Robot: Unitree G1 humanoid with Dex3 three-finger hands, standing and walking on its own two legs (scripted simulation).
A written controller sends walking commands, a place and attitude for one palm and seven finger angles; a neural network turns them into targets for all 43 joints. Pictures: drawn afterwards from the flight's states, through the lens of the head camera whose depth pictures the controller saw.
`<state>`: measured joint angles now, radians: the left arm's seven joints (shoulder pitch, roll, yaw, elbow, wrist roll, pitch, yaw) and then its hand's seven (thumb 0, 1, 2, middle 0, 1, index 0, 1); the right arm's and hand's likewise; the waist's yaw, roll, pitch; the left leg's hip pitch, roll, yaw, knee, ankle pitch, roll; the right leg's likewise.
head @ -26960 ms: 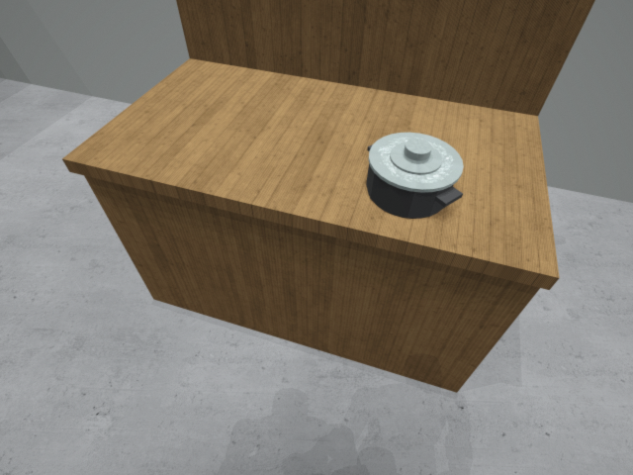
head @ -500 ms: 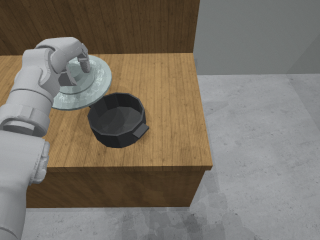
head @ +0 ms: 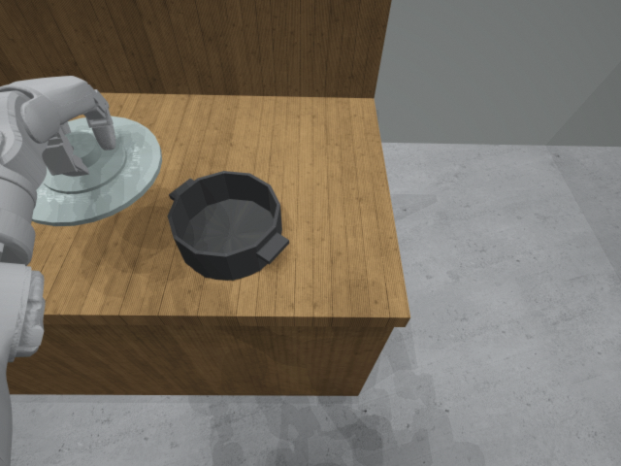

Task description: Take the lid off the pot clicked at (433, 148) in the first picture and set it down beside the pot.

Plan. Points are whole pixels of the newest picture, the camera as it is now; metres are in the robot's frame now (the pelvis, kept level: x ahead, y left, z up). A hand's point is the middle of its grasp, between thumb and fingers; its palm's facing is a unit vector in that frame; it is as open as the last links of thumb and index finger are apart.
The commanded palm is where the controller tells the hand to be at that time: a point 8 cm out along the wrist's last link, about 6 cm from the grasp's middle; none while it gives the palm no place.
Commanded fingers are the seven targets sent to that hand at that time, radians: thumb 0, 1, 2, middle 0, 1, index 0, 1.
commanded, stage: move the lid sideways beside the pot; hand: left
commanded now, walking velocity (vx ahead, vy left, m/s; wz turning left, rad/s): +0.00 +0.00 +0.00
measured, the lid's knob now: (76, 150) +0.49 +0.29 +0.13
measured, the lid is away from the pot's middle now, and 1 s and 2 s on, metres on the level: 0.17 0.23 0.23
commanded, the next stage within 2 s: lower the lid onto the table in 0.84 s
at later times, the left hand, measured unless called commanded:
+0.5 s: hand (31, 138) +0.48 +0.33 +0.16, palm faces -0.37 -0.09 -0.93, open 7.5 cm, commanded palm +0.50 +0.33 +0.23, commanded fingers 0.00 0.60 0.99 -0.67 -1.07 -0.84 -1.14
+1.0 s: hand (19, 138) +0.48 +0.34 +0.16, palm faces -0.38 -0.08 -0.92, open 7.5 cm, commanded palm +0.50 +0.34 +0.23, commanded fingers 0.00 0.60 0.99 -0.67 -1.07 -0.84 -1.14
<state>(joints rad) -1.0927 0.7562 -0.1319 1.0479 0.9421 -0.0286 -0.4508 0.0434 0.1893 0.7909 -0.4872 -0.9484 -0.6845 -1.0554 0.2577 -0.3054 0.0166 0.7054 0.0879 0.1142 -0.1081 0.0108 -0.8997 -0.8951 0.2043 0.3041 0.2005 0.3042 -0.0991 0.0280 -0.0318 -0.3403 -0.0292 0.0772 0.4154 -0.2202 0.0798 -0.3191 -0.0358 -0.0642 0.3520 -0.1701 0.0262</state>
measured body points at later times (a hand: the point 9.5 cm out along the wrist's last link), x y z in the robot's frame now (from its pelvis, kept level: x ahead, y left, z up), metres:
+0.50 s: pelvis +0.01 +0.02 +0.00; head +0.08 +0.02 +0.44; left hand +0.49 +0.33 +0.21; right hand +0.05 -0.26 -0.13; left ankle -0.01 +0.07 -0.74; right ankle -0.01 -0.14 -0.74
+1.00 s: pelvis +0.01 +0.01 +0.00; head +0.09 +0.02 +0.44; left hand +0.49 +0.34 +0.21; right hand +0.05 -0.27 -0.13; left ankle -0.01 +0.07 -0.74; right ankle -0.01 -0.14 -0.74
